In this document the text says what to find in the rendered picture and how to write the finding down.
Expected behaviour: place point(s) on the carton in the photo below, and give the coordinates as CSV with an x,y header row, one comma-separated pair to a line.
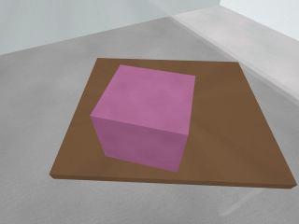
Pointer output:
x,y
144,116

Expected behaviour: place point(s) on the table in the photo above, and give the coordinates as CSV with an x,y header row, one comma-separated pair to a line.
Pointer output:
x,y
229,144

